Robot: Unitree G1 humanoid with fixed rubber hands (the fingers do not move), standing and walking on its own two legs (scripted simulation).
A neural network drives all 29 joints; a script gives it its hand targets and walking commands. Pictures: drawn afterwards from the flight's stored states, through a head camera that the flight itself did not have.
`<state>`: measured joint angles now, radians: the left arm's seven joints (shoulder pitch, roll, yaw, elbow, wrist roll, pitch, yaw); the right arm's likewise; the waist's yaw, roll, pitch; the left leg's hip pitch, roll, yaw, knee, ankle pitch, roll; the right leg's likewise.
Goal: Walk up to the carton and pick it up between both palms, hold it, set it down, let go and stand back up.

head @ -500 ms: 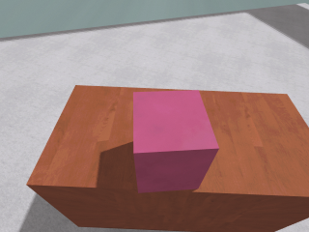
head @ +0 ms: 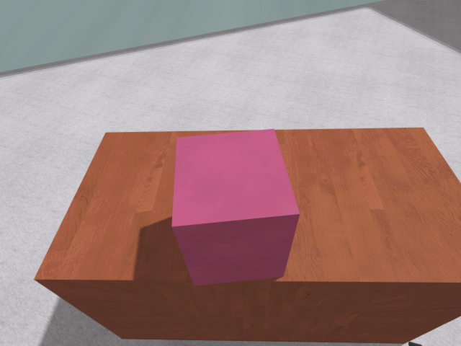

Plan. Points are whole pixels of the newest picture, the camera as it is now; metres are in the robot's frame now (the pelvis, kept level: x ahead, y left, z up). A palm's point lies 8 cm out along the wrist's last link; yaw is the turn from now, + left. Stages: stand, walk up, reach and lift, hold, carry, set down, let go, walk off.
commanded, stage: walk up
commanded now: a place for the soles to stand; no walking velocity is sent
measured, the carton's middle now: (232, 210) +0.41 +0.02 -0.02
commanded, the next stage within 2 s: stand in 1.78 s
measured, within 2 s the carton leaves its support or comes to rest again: neither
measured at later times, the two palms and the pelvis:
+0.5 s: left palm out of the picture +0.08 +0.32 -0.10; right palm out of the picture +0.10 -0.30 -0.09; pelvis +0.00 +0.01 +0.00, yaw +0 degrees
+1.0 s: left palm out of the picture +0.12 +0.29 -0.10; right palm out of the picture +0.13 -0.33 -0.11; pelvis +0.05 -0.02 +0.00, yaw +0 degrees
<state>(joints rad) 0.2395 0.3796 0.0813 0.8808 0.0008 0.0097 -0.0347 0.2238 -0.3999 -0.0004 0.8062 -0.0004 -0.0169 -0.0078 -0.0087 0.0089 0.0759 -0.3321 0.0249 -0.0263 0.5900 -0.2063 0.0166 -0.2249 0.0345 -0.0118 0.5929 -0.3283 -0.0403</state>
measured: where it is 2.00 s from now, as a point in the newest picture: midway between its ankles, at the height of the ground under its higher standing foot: outside the picture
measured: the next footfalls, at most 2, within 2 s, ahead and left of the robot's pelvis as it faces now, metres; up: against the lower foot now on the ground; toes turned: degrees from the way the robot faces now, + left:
right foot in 0.90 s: +0.15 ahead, -0.12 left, +0.00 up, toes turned +2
left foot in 1.16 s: +0.11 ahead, +0.14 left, +0.00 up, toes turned +1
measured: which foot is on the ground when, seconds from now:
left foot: down 0.00-0.90, up 0.92-1.00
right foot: down 0.00-0.64, up 0.66-0.88, down 0.90-1.00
